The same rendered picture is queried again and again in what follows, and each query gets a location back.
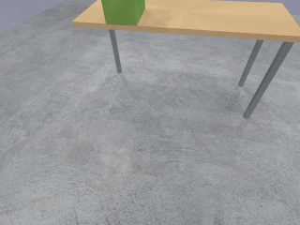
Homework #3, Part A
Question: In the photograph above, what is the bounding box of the table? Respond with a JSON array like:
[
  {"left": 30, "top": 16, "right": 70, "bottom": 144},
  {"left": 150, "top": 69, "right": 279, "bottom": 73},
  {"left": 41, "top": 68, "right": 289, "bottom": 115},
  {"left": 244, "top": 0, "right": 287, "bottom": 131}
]
[{"left": 72, "top": 0, "right": 300, "bottom": 119}]

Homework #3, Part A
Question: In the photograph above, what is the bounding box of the carton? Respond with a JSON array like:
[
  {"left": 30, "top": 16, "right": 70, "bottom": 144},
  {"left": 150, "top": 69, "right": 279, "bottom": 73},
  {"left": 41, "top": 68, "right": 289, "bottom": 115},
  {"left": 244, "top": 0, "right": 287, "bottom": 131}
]
[{"left": 101, "top": 0, "right": 145, "bottom": 26}]

